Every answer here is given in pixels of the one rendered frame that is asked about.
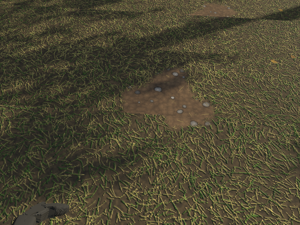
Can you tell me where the robot left hand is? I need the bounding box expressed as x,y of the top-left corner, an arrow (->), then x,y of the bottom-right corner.
12,202 -> 69,225

